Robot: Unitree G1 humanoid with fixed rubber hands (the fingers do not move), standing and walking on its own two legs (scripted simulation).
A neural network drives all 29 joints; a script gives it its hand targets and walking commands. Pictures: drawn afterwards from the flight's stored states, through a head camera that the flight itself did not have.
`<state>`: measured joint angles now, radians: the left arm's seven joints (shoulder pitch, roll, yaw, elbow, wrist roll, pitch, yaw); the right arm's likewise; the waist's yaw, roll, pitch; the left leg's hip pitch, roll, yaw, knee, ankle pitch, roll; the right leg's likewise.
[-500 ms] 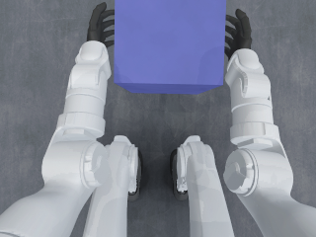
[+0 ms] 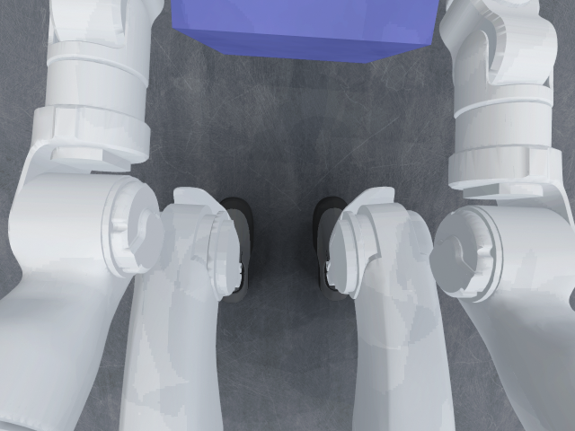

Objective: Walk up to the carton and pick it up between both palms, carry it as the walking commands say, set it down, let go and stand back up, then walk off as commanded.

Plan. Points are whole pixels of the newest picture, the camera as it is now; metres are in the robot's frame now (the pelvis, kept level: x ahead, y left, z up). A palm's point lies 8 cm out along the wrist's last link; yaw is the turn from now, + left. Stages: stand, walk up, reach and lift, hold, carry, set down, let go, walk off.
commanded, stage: set down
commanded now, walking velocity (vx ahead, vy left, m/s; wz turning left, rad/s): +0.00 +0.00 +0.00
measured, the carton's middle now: out of the picture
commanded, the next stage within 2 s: none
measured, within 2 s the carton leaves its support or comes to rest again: rests again in 0.84 s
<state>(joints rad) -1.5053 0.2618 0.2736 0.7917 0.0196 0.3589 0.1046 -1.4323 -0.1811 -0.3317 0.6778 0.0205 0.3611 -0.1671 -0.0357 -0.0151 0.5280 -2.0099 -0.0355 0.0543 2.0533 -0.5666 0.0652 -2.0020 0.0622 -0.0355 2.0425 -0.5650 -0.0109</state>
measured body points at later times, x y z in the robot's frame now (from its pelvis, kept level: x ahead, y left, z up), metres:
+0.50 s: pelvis +0.01 +0.00 -0.05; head +0.39 +0.00 +0.18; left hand +0.60 +0.14 -0.21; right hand +0.59 -0.16 -0.21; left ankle +0.12 +0.09 -0.39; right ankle +0.12 -0.11 -0.39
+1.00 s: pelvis +0.01 -0.01 -0.06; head +0.39 +0.00 +0.17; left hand +0.60 +0.14 -0.22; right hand +0.58 -0.16 -0.22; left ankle +0.12 +0.09 -0.39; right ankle +0.12 -0.11 -0.39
